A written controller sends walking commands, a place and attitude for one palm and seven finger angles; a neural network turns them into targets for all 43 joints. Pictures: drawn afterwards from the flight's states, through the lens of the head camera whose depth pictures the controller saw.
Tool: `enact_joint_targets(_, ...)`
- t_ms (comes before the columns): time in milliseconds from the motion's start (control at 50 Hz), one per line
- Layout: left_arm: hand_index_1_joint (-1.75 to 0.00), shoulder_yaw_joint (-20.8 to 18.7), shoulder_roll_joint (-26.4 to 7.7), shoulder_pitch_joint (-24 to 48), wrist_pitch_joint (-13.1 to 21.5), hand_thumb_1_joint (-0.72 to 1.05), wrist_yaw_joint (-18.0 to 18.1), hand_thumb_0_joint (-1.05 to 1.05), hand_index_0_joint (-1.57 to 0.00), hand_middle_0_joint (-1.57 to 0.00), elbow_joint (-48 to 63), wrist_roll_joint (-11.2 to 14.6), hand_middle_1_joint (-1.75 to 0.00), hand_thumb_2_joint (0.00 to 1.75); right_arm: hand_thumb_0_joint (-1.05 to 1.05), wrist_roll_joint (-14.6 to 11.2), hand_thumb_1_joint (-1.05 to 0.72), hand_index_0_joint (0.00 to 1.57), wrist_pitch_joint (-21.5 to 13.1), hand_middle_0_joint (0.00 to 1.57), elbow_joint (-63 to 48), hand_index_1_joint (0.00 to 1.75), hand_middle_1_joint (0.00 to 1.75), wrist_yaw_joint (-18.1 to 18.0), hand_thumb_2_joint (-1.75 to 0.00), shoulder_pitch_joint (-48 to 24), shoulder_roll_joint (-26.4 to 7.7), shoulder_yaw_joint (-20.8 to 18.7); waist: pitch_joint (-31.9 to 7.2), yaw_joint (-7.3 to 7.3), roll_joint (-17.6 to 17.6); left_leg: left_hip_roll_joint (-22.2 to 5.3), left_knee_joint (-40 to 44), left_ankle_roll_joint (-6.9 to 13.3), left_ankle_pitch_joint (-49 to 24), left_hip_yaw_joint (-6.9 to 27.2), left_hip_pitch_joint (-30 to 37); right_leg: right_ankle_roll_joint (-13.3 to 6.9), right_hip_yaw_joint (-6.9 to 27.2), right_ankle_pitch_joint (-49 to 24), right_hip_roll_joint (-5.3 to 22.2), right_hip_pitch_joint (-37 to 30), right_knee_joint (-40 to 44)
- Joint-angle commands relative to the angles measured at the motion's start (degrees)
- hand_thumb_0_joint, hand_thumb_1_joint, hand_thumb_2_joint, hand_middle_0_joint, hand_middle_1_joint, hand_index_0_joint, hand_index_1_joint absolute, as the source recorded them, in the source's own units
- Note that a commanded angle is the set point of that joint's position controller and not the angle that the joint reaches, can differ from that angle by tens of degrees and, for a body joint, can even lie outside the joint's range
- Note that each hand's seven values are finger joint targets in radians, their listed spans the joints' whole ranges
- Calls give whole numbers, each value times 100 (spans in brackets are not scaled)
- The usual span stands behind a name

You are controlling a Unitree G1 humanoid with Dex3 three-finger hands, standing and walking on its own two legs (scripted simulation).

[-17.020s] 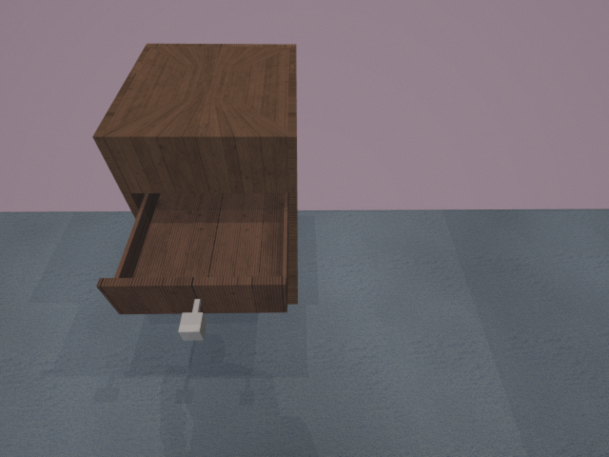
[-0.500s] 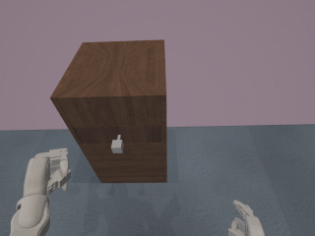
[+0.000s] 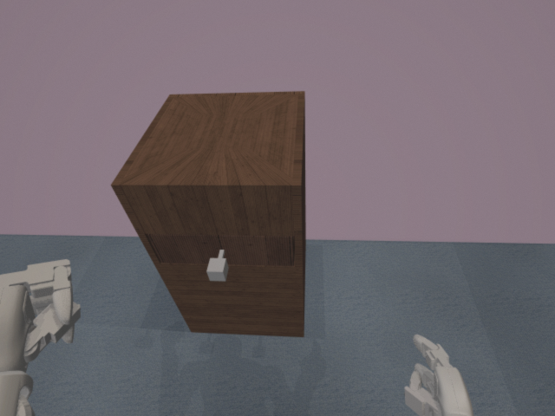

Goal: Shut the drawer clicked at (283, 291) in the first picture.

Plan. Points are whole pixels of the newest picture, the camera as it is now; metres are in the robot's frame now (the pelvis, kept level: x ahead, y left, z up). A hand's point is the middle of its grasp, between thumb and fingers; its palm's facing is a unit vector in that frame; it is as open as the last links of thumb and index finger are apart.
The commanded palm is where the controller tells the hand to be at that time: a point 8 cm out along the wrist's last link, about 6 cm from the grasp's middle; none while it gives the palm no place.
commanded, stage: step back with the hand held close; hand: left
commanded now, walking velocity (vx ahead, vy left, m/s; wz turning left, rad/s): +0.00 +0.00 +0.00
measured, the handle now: (219, 263) +0.53 +0.24 -0.24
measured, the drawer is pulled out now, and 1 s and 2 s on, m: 0.00 0.00 0.00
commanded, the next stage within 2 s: stop stepping back and stand still in 1.44 s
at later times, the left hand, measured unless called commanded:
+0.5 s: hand (60, 326) +0.17 +0.25 +0.15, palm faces +0.24 -0.83 -0.51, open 3.3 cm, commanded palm +0.10 +0.30 +0.18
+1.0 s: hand out of the picture +0.08 +0.28 +0.17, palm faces +0.38 -0.80 -0.47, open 3.3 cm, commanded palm +0.00 +0.32 +0.18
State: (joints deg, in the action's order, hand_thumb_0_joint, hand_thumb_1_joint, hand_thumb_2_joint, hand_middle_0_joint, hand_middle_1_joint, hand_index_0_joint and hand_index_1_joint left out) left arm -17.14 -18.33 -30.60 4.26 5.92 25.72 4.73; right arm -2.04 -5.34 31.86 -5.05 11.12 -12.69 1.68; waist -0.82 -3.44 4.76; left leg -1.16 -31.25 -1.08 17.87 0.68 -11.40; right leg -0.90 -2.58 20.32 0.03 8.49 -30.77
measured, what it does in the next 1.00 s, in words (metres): shifts its weight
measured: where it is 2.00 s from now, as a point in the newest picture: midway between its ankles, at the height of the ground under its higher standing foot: outside the picture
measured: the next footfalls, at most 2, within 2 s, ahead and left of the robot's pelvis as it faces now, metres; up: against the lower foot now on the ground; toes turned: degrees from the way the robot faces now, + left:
left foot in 1.32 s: -0.07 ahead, +0.15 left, +0.00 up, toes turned +4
right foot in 1.62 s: -0.25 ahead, -0.12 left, +0.00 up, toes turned -2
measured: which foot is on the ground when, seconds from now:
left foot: down 0.00-1.00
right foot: down 0.00-1.00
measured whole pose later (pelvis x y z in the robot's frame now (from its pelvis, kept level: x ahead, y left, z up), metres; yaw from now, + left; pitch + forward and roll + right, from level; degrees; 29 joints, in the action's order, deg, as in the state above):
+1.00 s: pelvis -0.11 +0.04 -0.01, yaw +2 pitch +0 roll -3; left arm -22.2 -24.0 -34.2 15.7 9.2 35.2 1.5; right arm -0.1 -5.3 31.8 -4.1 12.8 -12.2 0.3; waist 3.4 0.9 0.7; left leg -0.4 -32.8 2.1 7.3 1.7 -26.0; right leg 1.2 -0.6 12.1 -1.4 21.1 -30.7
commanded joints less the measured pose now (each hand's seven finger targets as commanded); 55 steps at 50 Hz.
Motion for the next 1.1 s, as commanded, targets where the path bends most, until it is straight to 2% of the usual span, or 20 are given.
enact_joint_targets(0,-160,-727,-1238,456,452,90,135,0,-140,-140,1737,-1,-160,90,0,72,-90,20,-443,20,-979,30,30,-44,-90,-646,-476,-192,-787,-2,-77,53,313,316,-1431,-168,534,47,100,-2003,165,21,491)
enact_joint_targets(40,-160,-730,-1265,347,449,90,178,0,-140,-140,1856,-15,-160,90,0,84,-90,20,-529,20,-951,30,30,-45,-90,-661,-452,-167,-827,-24,37,59,283,309,-1663,-187,552,45,93,-2304,172,-57,460)
enact_joint_targets(80,-160,-631,-1149,340,408,90,176,0,-140,-140,1741,2,-160,90,0,77,-90,20,-571,20,-908,30,30,-59,-90,-687,-419,-157,-452,37,21,40,282,290,-1575,-177,479,36,96,-2218,154,74,551)
enact_joint_targets(100,-160,-1614,-2056,1444,740,90,247,0,-140,-140,2212,-44,-160,90,0,126,-90,20,-425,20,-952,30,30,-3,-90,-487,-646,-259,79,290,-292,-24,73,358,-1183,-96,6,-27,841,-2684,569,456,1054)
enact_joint_targets(140,-160,-1058,-1293,413,778,90,184,0,-140,-140,922,-109,-160,90,0,130,-90,20,-258,20,-726,30,30,34,-90,-484,-520,-313,350,381,-1075,19,-261,305,-1012,-104,-70,-109,934,-3022,885,662,1159)
enact_joint_targets(160,-160,-1071,-1249,330,818,90,169,0,-140,-140,790,-128,-160,90,0,140,-90,20,-206,20,-754,30,30,44,-90,-508,-538,-354,360,366,-1043,25,-212,297,-1085,-114,-54,-106,899,-3216,875,690,1139)
enact_joint_targets(220,-160,-840,-924,-324,921,90,104,0,-140,-140,662,-99,-160,90,0,133,-90,20,4,20,-768,30,30,119,-90,-547,-634,-417,-119,351,-533,-208,333,353,-1761,36,33,47,449,-2827,646,296,761)
enact_joint_targets(260,-160,-897,-970,-621,947,90,95,0,-140,-140,830,-81,-160,90,0,134,-90,20,89,20,-838,30,30,126,-90,-645,-654,-473,-357,271,-299,-294,474,369,-2313,57,33,117,302,-2790,486,122,628)
enact_joint_targets(340,-160,-1153,-1321,-781,1024,90,161,0,-140,-140,1650,-75,-160,90,0,126,-90,20,196,20,-1024,30,30,107,-90,-717,-649,-488,-984,250,-605,-305,453,369,-2880,53,36,154,273,-3325,444,-308,423)
enact_joint_targets(440,-160,-1295,-1521,-867,1075,90,297,0,-140,-140,2165,-38,-160,90,0,136,-90,20,153,20,-1082,30,30,20,-90,-630,-653,-466,-1215,254,54,-391,548,383,-3051,158,-52,191,238,-3036,311,-316,255)
enact_joint_targets(560,-160,-1215,-1297,-927,1109,90,310,0,-140,-140,1702,-34,-160,90,0,167,-90,20,76,20,-941,30,30,29,-90,-531,-688,-506,-671,299,130,-487,991,385,-1585,401,-894,166,201,-1876,145,-180,245)
enact_joint_targets(660,-160,-1129,-1196,-650,1194,90,331,0,-140,-140,1400,-122,-160,90,0,143,-90,20,-28,20,-948,30,30,49,-90,-557,-723,-495,-164,366,-59,-513,1364,504,964,555,-2212,156,416,-889,132,-391,229)
enact_joint_targets(740,-160,-972,-1194,-341,1322,90,353,0,-140,-140,1716,-216,-160,90,0,169,-90,20,-145,20,-969,30,30,76,-90,-476,-744,-487,-30,406,-409,-338,882,485,1439,488,-2076,91,698,404,285,306,841)
enact_joint_targets(780,-160,-955,-1265,-123,1367,90,392,0,-140,-140,1994,-241,-160,90,0,206,-90,20,-209,20,-954,30,30,56,-90,-437,-747,-462,-7,440,-334,-281,774,445,1421,505,-1814,36,733,796,326,684,1008)
enact_joint_targets(820,-160,-974,-1294,-115,1388,90,445,0,-140,-140,2064,-237,-160,90,0,225,-90,20,-252,20,-927,30,30,52,-90,-408,-733,-446,-83,443,-286,-263,708,428,1298,527,-1601,26,719,831,317,882,1037)
enact_joint_targets(880,-160,-1095,-1377,-176,1451,90,488,0,-140,-140,2205,-227,-160,90,0,233,-90,20,-291,20,-907,30,30,40,-90,-390,-717,-434,-237,446,201,-387,1050,442,1196,689,-1657,79,522,288,115,605,658)
enact_joint_targets(960,-160,-1345,-1370,-529,1523,90,443,0,-140,-140,1945,-276,-160,90,0,192,-90,20,-374,20,-946,30,30,54,-90,-472,-728,-494,-508,361,770,-906,1735,678,1777,1151,-2878,201,313,-808,-295,-738,-752)
enact_joint_targets(1020,-160,-1537,-1405,-636,1599,90,369,0,-140,-140,1752,-317,-160,90,0,162,-90,20,-404,20,-951,30,30,84,-90,-480,-733,-557,-447,363,540,-993,1565,792,2257,1047,-3550,204,523,-756,-319,-1095,-972)
enact_joint_targets(1060,-160,-1672,-1503,-531,1645,90,336,0,-140,-140,1790,-363,-160,90,0,176,-90,20,-424,20,-956,30,30,103,-90,-493,-750,-589,-340,381,264,-831,1174,785,2389,893,-3805,136,849,-740,-187,-1075,-770)
enact_joint_targets(1080,-160,-1643,-1503,-479,1671,90,319,0,-140,-140,1792,-368,-160,90,0,162,-90,20,-425,20,-934,30,30,117,-90,-483,-702,-597,-217,407,-134,-635,770,700,2324,668,-3604,35,1169,-432,-1,-580,-404)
